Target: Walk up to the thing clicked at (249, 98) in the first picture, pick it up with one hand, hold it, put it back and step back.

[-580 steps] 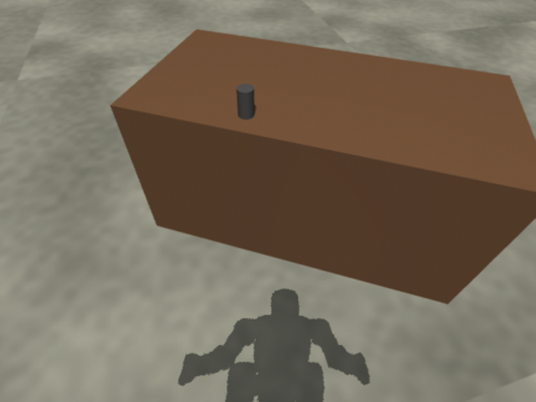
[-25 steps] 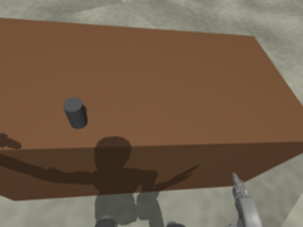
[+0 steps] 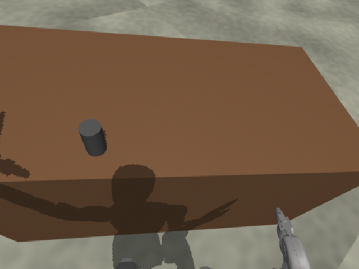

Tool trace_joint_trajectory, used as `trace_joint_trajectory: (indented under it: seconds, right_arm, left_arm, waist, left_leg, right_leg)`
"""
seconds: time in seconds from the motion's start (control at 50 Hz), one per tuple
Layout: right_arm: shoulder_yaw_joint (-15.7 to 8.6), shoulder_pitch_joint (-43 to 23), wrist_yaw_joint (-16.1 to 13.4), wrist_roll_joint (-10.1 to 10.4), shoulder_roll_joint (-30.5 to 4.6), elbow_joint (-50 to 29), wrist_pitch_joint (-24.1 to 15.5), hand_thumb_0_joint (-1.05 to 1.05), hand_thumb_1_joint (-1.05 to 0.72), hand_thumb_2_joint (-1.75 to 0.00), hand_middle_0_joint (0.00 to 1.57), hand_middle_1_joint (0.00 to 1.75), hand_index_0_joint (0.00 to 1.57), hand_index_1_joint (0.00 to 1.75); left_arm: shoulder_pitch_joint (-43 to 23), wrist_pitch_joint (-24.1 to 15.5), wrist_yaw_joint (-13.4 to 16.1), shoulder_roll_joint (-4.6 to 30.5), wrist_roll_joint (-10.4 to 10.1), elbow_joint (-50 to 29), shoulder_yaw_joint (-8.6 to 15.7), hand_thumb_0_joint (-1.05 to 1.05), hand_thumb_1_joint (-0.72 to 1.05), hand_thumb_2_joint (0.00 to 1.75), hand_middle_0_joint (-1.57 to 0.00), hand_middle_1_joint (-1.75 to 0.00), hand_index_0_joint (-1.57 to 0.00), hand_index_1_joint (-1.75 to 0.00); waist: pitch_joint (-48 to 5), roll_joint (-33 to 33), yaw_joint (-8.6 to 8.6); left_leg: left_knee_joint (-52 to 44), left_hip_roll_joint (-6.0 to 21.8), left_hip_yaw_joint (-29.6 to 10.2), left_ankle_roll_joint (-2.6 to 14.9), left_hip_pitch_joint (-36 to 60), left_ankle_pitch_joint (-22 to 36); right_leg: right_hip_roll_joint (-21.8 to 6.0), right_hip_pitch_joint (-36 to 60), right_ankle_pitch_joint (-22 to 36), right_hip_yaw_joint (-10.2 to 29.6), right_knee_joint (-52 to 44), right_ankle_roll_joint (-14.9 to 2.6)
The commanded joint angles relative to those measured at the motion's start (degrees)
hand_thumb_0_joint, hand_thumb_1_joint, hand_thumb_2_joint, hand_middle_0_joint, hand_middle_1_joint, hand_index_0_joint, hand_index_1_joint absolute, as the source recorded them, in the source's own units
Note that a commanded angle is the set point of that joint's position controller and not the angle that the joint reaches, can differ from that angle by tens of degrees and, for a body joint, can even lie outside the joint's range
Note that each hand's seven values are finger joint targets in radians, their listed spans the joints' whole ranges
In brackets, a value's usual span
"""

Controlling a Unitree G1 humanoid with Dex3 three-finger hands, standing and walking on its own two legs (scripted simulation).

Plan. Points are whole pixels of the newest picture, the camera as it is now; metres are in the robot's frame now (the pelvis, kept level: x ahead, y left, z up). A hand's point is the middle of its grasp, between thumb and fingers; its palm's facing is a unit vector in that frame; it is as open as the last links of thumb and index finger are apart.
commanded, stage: approach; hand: left
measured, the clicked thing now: (93, 138) +0.44 +0.20 -0.02
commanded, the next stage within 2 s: close in in 0.26 s
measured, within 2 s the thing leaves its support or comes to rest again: neither
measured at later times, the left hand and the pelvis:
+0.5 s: hand (64, 146) +0.41 +0.26 -0.01, palm faces +0.09 -0.99 +0.07, open 17.7 cm; pelvis -0.02 -0.01 -0.03, yaw -1 degrees
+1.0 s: hand (89, 145) +0.42 +0.20 -0.01, palm faces +0.10 -0.99 +0.05, open 17.5 cm; pelvis -0.02 -0.01 -0.04, yaw -1 degrees
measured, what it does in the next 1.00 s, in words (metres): stands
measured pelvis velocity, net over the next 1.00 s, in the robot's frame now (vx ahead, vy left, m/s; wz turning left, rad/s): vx -0.02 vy -0.01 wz -0.02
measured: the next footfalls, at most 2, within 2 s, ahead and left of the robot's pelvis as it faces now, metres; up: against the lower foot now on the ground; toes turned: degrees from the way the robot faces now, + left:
none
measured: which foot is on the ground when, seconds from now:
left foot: down 0.00-1.00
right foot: down 0.00-1.00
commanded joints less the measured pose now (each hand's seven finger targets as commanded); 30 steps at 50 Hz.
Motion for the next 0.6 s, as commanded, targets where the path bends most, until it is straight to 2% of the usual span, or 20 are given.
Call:
trace_joint_trajectory:
  seconds: [0.0, 0.02, 0.06, 0.08, 0.12, 0.16, 0.18, 0.2, 0.22, 0.26, 0.32, 0.36, 0.4, 0.42, 0.44, 0.46, 0.48, 0.52, 0.56, 0.58]
  right_arm:
    - [-3.8, -1.4, -0.9, -0.2, -7.8, -8.2, -3.5, 0.0, 0.54, -0.05, 0.05, 0.05, 0.05, 0.05]
    - [-2.8, -0.3, -0.6, -0.1, -6.6, -7.5, -3.3, 0.0, 0.54, -0.05, 0.05, 0.05, 0.05, 0.05]
    - [-3.9, 1.2, -0.5, -0.2, -7.8, -8.1, -3.1, 0.0, 0.55, -0.05, 0.05, 0.05, 0.05, 0.05]
    - [-3.2, 1.6, -0.2, -0.2, -7.3, -7.7, -3.2, 0.0, 0.56, -0.05, 0.05, 0.05, 0.05, 0.05]
    - [-3.4, 2.1, 0.4, -0.3, -7.6, -9.7, -3.2, 0.0, 0.56, -0.05, 0.05, 0.05, 0.05, 0.05]
    - [-5.3, 1.3, 0.8, -0.4, -9.0, -11.1, -3.1, 0.0, 0.56, -0.05, 0.05, 0.05, 0.05, 0.05]
    - [-6.7, 0.9, 1.0, -0.4, -10.4, -13.4, -3.4, 0.0, 0.56, -0.05, 0.05, 0.05, 0.05, 0.05]
    - [-6.0, 0.5, 1.3, -0.6, -9.8, -13.2, -3.1, 0.0, 0.56, -0.04, 0.05, 0.05, 0.05, 0.05]
    - [-7.0, 1.3, 1.6, -0.6, -10.4, -15.3, -3.1, 0.0, 0.56, -0.05, 0.05, 0.05, 0.05, 0.05]
    - [-8.1, 0.8, 2.2, -0.9, -10.6, -17.1, -2.7, 0.0, 0.56, -0.04, 0.05, 0.05, 0.05, 0.05]
    - [-7.0, 2.2, 3.3, -1.6, -8.6, -18.2, -1.8, 0.0, 0.55, -0.05, 0.05, 0.05, 0.05, 0.05]
    - [-8.3, 1.1, 3.8, -2.2, -9.7, -21.1, -1.2, 0.0, 0.56, -0.05, 0.05, 0.05, 0.05, 0.05]
    - [-10.2, 3.0, 4.1, -2.9, -10.8, -20.4, 0.1, 0.0, 0.54, -0.05, 0.05, 0.05, 0.05, 0.05]
    - [-10.6, 2.3, 4.4, -3.0, -11.0, -21.1, 0.4, 0.0, 0.54, -0.05, 0.05, 0.05, 0.05, 0.05]
    - [-10.1, 2.3, 4.8, -3.3, -9.9, -21.0, 0.8, 0.0, 0.54, -0.05, 0.05, 0.05, 0.05, 0.05]
    - [-9.5, 4.1, 5.1, -3.5, -8.7, -20.8, 1.2, 0.0, 0.53, -0.05, 0.05, 0.05, 0.05, 0.05]
    - [-8.6, 2.6, 5.5, -3.5, -7.6, -22.0, 1.7, 0.0, 0.53, -0.05, 0.05, 0.05, 0.05, 0.05]
    - [-7.9, 3.0, 5.7, -3.6, -6.9, -22.6, 2.2, 0.0, 0.53, -0.05, 0.05, 0.05, 0.05, 0.05]
    - [-6.1, 2.2, 6.0, -3.3, -5.1, -26.0, 2.5, 0.0, 0.53, -0.05, 0.05, 0.05, 0.05, 0.05]
    - [-7.1, 2.2, 5.7, -3.2, -5.8, -26.8, 2.7, 0.0, 0.53, -0.05, 0.05, 0.05, 0.05, 0.05]
  left_arm:
    - [-15.5, -2.2, 0.3, 18.5, -1.4, -8.0, 0.1, 0.0, -0.56, 0.07, -0.06, -0.06, -0.04, -0.08]
    - [-14.7, -2.0, 0.1, 16.8, -1.4, -5.9, -1.3, 0.0, -0.59, 0.07, -0.06, -0.07, -0.04, -0.09]
    - [-14.9, -2.3, -0.3, 14.4, -2.1, -4.6, -2.9, 0.0, -0.61, 0.07, -0.06, -0.07, -0.04, -0.09]
    - [-15.7, -2.7, -0.2, 13.7, -2.4, -4.3, -3.4, 0.0, -0.61, 0.07, -0.05, -0.07, -0.04, -0.09]
    - [-17.0, -3.8, 0.1, 11.6, -2.8, -3.8, -4.6, 0.0, -0.61, 0.07, -0.05, -0.08, -0.05, -0.09]
    - [-19.2, -5.5, 1.1, 9.5, -2.9, -4.5, -5.9, 0.0, -0.61, 0.06, -0.05, -0.08, -0.05, -0.09]
    - [-19.5, -6.2, 1.8, 8.1, -3.1, -4.0, -6.1, 0.0, -0.61, 0.06, -0.05, -0.07, -0.05, -0.08]
    - [-20.8, -7.2, 2.9, 8.6, -3.0, -4.8, -6.0, 0.0, -0.61, 0.07, -0.05, -0.08, -0.05, -0.08]
    - [-21.2, -8.0, 3.7, 7.2, -3.0, -4.9, -5.9, 0.0, -0.61, 0.06, -0.05, -0.07, -0.05, -0.08]
    - [-22.4, -10.3, 5.8, 7.1, -2.4, -6.8, -5.7, 0.0, -0.61, 0.06, -0.05, -0.07, -0.05, -0.08]
    - [-25.0, -13.4, 8.8, 6.0, -1.1, -11.4, -6.3, 0.0, -0.61, 0.06, -0.06, -0.06, -0.05, -0.08]
    - [-24.4, -15.3, 11.3, 7.7, 0.2, -12.5, -4.8, 0.0, -0.6, 0.04, -0.05, -0.05, -0.05, -0.05]
    - [-23.8, -16.8, 14.1, 10.5, 1.6, -13.8, -2.6, 0.0, -0.58, 0.05, -0.05, -0.06, -0.06, -0.06]
    - [-23.2, -17.5, 15.1, 8.6, 1.8, -14.2, -3.1, 0.0, -0.57, 0.05, -0.05, -0.06, -0.05, -0.06]
    - [-21.8, -17.5, 16.1, 5.7, 2.4, -13.5, -5.0, 0.0, -0.53, 0.05, -0.06, -0.06, -0.06, -0.06]
    - [-20.2, -17.0, 16.7, 1.2, 3.0, -10.2, -7.2, 0.0, -0.55, 0.04, -0.07, -0.05, -0.07, -0.05]
    - [-19.3, -16.8, 17.2, -2.8, 2.8, -10.2, -9.3, 0.0, -0.55, 0.05, -0.06, -0.05, -0.06, -0.05]
    - [-20.8, -17.2, 18.7, -2.2, 2.5, -13.1, -8.4, 0.0, -0.57, 0.04, -0.07, -0.05, -0.07, -0.05]
    - [-22.4, -17.0, 19.2, -4.7, 2.7, -13.7, -11.4, 0.0, -0.59, 0.03, -0.07, -0.05, -0.07, -0.05]
    - [-22.1, -16.9, 19.8, -5.3, 2.8, -12.8, -11.9, 0.0, -0.6, 0.03, -0.06, -0.06, -0.07, -0.05]
  waist:
    - [-15.0, 13.0, 0.37]
    - [-13.7, 12.4, 0.0]
    - [-13.2, 9.8, -1.46]
    - [-11.7, 9.0, -1.61]
    - [-12.4, 7.2, -2.75]
    - [-12.3, 6.7, -3.33]
    - [-13.7, 6.1, -4.27]
    - [-13.1, 6.5, -3.5]
    - [-15.0, 5.8, -4.3]
    - [-18.4, 7.9, -3.95]
    - [-24.4, 11.6, -3.39]
    - [-26.4, 12.8, -2.75]
    - [-28.1, 16.6, -2.15]
    - [-28.6, 17.4, -1.71]
    - [-28.6, 19.3, -1.88]
    - [-26.9, 18.2, -2.9]
    - [-25.7, 17.8, -2.65]
    - [-27.4, 18.3, -1.81]
    - [-26.6, 15.6, -2.66]
    - [-24.8, 13.1, -3.43]
  left_leg:
    - [-8.6, -1.4, 0.3, 0.53, 22.1, 20.5]
    - [-8.4, -1.6, 0.7, 0.8, 20.8, 19.1]
    - [-7.6, -1.7, 1.0, 1.36, 19.7, 18.3]
    - [-7.3, -2.0, 1.3, 1.53, 17.8, 16.1]
    - [-6.4, -2.1, 1.4, 1.84, 17.0, 14.4]
    - [-6.1, -1.8, 0.9, 1.61, 16.3, 11.6]
    - [-5.8, -1.3, 0.2, 1.29, 17.6, 12.2]
    - [-5.1, -1.6, 0.6, 1.42, 15.5, 10.4]
    - [-4.3, -1.4, 0.4, 1.42, 16.4, 11.7]
    - [-2.5, -1.5, 0.1, 0.98, 17.6, 14.3]
    - [0.1, -1.3, 0.0, 0.58, 20.2, 20.9]
    - [0.9, -1.2, -0.2, 0.04, 20.0, 22.1]
    - [2.0, -1.3, 0.2, -0.05, 19.0, 22.9]
    - [1.7, -1.0, -0.4, -0.58, 19.8, 23.8]
    - [2.0, -0.8, -0.4, -0.81, 20.4, 24.9]
    - [2.2, -0.5, -0.4, -0.72, 19.7, 24.7]
    - [1.8, -0.4, -0.6, -0.88, 17.8, 22.5]
    - [1.6, -0.5, -0.4, -0.85, 16.7, 18.9]
    - [1.3, -0.7, 0.2, -0.28, 14.2, 14.1]
    - [1.2, -1.0, 0.8, 0.16, 11.9, 10.8]
  right_leg:
    - [2.4, -2.9, 14.2, -3.4, -5.3, -3.94]
    - [2.3, -3.0, 14.0, -3.3, -5.3, -3.92]
    - [2.4, -4.1, 14.5, -3.3, -5.2, -3.55]
    - [2.2, -4.6, 13.9, -3.0, -5.1, -3.42]
    - [2.1, -6.0, 13.3, -3.0, -4.7, -3.22]
    - [2.3, -8.4, 10.7, -3.1, -3.8, -3.43]
    - [2.5, -9.4, 10.5, -3.6, -2.9, -3.58]
    - [2.2, -9.7, 9.5, -3.1, -2.7, -3.59]
    - [2.2, -10.0, 10.6, -3.1, -1.8, -3.6]
    - [2.1, -10.5, 12.2, -2.8, -0.3, -3.65]
    - [1.8, -10.6, 15.6, -2.7, 1.9, -3.94]
    - [1.9, -10.3, 16.2, -2.7, 3.2, -4.18]
    - [1.7, -9.8, 16.8, -2.3, 4.0, -4.38]
    - [2.0, -11.0, 16.1, -2.8, 4.9, -4.63]
    - [1.8, -11.6, 16.4, -2.8, 5.2, -4.74]
    - [2.2, -13.3, 15.8, -3.0, 5.2, -4.73]
    - [2.4, -14.1, 14.1, -3.3, 5.3, -4.91]
    - [2.5, -12.9, 12.3, -3.4, 5.5, -4.96]
    - [2.5, -11.5, 10.8, -3.2, 4.8, -4.68]
    - [2.5, -10.6, 10.1, -2.8, 3.9, -4.34]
